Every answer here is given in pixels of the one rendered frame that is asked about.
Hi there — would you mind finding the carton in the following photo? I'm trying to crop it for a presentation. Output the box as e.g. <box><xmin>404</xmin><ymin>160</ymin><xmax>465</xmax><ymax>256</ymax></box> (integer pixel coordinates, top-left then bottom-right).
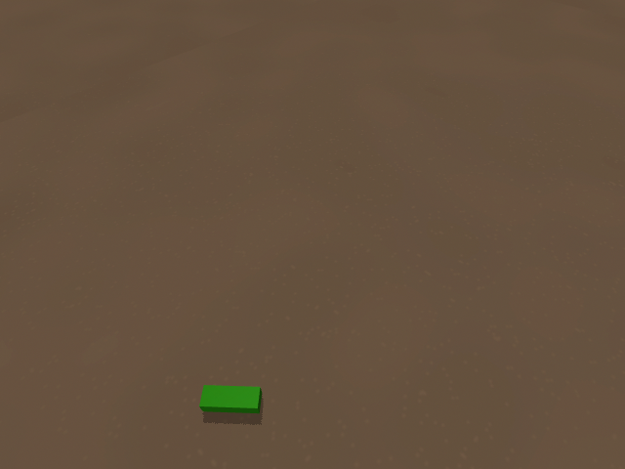
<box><xmin>199</xmin><ymin>385</ymin><xmax>262</xmax><ymax>413</ymax></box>

